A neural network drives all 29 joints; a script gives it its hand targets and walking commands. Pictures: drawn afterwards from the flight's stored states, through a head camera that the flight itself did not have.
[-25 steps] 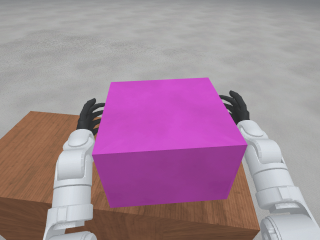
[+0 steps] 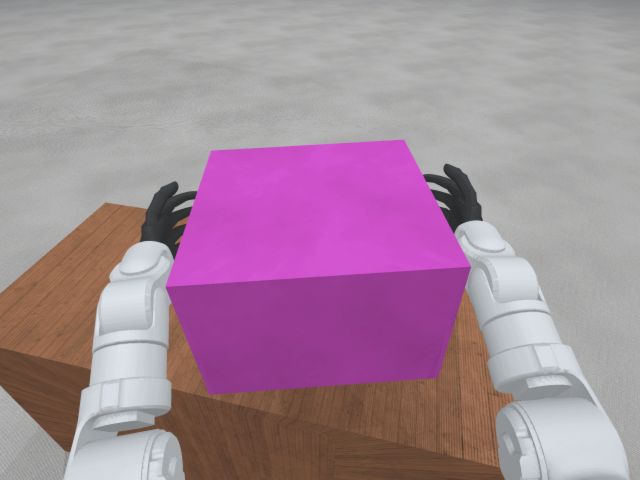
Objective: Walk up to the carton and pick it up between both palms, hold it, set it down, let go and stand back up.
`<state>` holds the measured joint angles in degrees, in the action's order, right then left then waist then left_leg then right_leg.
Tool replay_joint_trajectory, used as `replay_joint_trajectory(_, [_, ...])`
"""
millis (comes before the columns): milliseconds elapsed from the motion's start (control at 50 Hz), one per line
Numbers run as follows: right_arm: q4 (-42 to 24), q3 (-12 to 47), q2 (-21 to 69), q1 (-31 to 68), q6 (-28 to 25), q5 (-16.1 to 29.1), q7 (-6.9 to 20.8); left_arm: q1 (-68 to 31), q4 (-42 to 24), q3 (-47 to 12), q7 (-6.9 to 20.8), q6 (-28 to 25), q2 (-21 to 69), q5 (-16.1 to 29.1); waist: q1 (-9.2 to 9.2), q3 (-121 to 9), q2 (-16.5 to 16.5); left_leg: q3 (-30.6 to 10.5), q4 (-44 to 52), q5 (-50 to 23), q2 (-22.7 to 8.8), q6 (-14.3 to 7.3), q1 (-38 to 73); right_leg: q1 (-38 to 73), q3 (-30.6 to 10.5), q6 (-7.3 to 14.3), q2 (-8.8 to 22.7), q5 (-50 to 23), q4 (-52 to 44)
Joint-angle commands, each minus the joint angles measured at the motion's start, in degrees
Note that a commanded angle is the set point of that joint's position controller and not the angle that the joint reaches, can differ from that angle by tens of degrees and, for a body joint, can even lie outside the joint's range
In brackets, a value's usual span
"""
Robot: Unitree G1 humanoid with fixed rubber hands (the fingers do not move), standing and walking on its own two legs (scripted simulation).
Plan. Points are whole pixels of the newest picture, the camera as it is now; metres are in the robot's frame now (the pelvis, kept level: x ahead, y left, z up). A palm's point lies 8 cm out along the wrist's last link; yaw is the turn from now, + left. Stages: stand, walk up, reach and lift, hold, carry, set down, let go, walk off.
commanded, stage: hold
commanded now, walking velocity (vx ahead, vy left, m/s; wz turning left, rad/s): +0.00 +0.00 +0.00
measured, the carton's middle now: (315, 255) +0.39 +0.02 +0.13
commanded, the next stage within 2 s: set down in 0.94 s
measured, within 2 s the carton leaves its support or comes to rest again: neither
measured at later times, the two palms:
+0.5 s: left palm (200, 244) +0.37 +0.16 +0.16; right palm (508, 253) +0.35 -0.21 +0.17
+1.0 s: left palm (156, 246) +0.36 +0.22 +0.17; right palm (459, 223) +0.38 -0.15 +0.19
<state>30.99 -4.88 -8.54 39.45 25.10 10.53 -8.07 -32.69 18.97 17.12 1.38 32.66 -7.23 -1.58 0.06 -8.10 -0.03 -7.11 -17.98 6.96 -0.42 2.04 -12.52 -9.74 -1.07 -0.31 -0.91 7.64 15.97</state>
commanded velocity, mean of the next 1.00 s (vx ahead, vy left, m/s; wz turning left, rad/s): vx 0.00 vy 0.00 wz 0.00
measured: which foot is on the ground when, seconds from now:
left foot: down 0.00-1.00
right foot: down 0.00-1.00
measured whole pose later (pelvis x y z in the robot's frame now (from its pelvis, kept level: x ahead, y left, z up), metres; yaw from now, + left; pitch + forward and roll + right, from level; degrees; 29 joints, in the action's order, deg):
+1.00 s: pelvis +0.01 +0.01 +0.00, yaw +1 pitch +0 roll -1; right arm 29.1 -5.3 -7.9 37.9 24.7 11.2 -8.3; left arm -30.8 16.8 15.6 1.4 32.3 -7.9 -1.6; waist 1.8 -7.6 -1.3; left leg -7.7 -19.4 8.2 0.2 1.6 -11.6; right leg -7.4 -0.4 -0.8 -0.5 8.0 15.0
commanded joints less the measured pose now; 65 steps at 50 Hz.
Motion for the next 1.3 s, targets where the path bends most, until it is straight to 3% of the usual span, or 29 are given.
replay_joint_trajectory(0, [-24.1,26.16,40.46,45.3,-3.86,8.86,5.93,-47.17,-16.85,-34.68,7.3,-4.85,36.75,6.78,4.79,-30.29,2.0,5.18,-1.23,-11.73,4.62,-1.15,10.6,10.83,0.18,-2.35,-2.37,-16.3,-0.16])
replay_joint_trajectory(140, [-28.96,27.48,34.86,39.5,-2.92,12.22,6.6,-42.39,-25.86,-40.05,4.85,-2.73,39.25,7.92,6.97,-29.69,8.02,3.26,-4.02,-22.61,3.11,3.19,16.15,8.02,1.35,-0.79,-4.71,-17.44,-0.69])
replay_joint_trajectory(260, [-27.62,26.1,30.22,36.98,-2.35,12.27,9.14,-38.38,-26.42,-38.34,3.48,-0.18,39.23,5.7,5.35,-22.71,8.98,2.63,-2.24,-20.57,1.39,3.96,15.9,5.43,1.86,0.45,-5.22,-10.89,-1.95])
replay_joint_trajectory(360, [-30.17,27.86,31.02,40.62,-3.49,12.94,10.86,-38.28,-25.89,-37.17,2.8,-0.16,39.29,5.25,2.22,-24.15,6.28,3.32,-1.46,-18.25,1.4,2.62,15.52,5.19,1.95,0.36,-5.14,-9.72,-1.82])
replay_joint_trajectory(440, [-34.4,30.58,33.29,45.4,-4.66,13.52,11.19,-39.17,-24.42,-36.23,2.15,-1.37,38.93,5.9,-0.64,-28.09,2.04,4.34,-1.88,-17.57,2.25,0.76,14.79,5.98,1.51,-0.39,-4.66,-11.77,-1.37])
replay_joint_trajectory(500, [-33.21,30.64,34.98,46.34,-4.81,12.62,10.93,-39.14,-21.4,-34.19,2.37,-1.88,37.75,5.67,-2.03,-27.68,-1.17,5.36,-0.89,-13.0,2.89,-1.13,12.66,6.4,0.9,-1.15,-3.97,-11.12,-1.34])
replay_joint_trajectory(560, [-29.95,29.95,37.44,47.03,-4.5,11.15,10.49,-41.07,-18.72,-31.86,3.32,-2.34,36.24,5.27,-2.75,-26.96,-4.45,5.97,0.25,-8.07,3.64,-2.97,10.02,6.85,0.15,-1.92,-2.95,-10.22,-1.31])
replay_joint_trajectory(660, [-25.4,27.96,40.47,47.26,-4.09,8.75,8.68,-44.0,-14.75,-28.76,5.85,-3.64,33.92,4.67,-1.66,-26.77,-6.91,6.62,1.13,-4.45,4.79,-4.84,7.05,9.73,-0.9,-3.15,-1.29,-11.86,-1.11])
replay_joint_trajectory(780, [-22.86,25.91,41.95,47.13,-3.97,7.69,6.69,-47.81,-14.04,-30.87,7.46,-4.87,34.29,5.52,2.05,-28.46,-3.25,6.2,0.64,-4.96,5.1,-3.73,7.39,10.44,-0.77,-3.1,-1.1,-13.4,-0.66])
replay_joint_trajectory(920, [-23.14,25.78,39.36,43.89,-3.34,9.16,6.02,-46.74,-18.21,-35.42,7.11,-4.15,36.83,6.6,5.59,-29.02,3.24,4.84,-1.53,-13.05,4.36,-0.32,11.24,10.27,0.46,-2.12,-2.78,-16.12,-0.17])
replay_joint_trajectory(940, [-25.52,23.27,40.0,41.82,-5.25,7.56,5.6,-45.48,-19.19,-35.9,7.65,-5.97,37.06,7.03,6.99,-28.56,2.41,5.93,-2.04,-15.24,4.1,0.38,13.85,13.17,1.98,-2.55,-3.09,-18.55,-0.08])
replay_joint_trajectory(980, [-24.92,23.52,39.2,38.51,-7.84,6.44,5.82,-42.32,-19.58,-34.7,7.84,-8.17,37.2,4.3,6.28,-28.01,4.73,6.03,-2.55,-19.94,4.15,1.4,15.69,15.39,2.42,-2.39,-3.47,-21.53,0.23])
replay_joint_trajectory(1040, [-22.7,22.77,36.76,35.97,-11.24,4.09,7.11,-39.74,-18.55,-33.85,7.59,-10.72,37.16,1.45,5.53,-23.87,6.11,6.03,-1.92,-20.47,3.49,2.15,15.88,13.86,3.49,-1.57,-3.37,-17.34,-0.72])
replay_joint_trajectory(1160, [-13.58,17.8,31.35,34.96,-17.54,-1.75,11.54,-35.3,-9.69,-30.59,6.49,-12.97,37.96,-3.44,3.01,-11.2,8.12,5.97,2.27,-9.62,1.15,2.76,15.58,6.86,5.68,1.09,-2.96,0.09,-3.3])
replay_joint_trajectory(1220, [-13.99,17.2,31.76,38.79,-21.81,-2.87,13.27,-37.11,-8.86,-31.25,5.15,-15.42,39.15,-2.44,1.66,-14.91,7.18,6.19,2.3,-9.37,0.65,2.57,15.41,6.55,6.03,1.7,-2.61,-0.26,-2.76])
replay_joint_trajectory(1280, [-16.85,18.8,34.24,41.86,-25.93,-3.04,14.38,-40.22,-9.99,-34.13,3.17,-19.15,40.85,-0.06,0.58,-23.51,5.2,6.5,0.17,-15.59,0.77,2.67,17.5,6.66,5.99,1.74,-2.57,-5.34,-2.18])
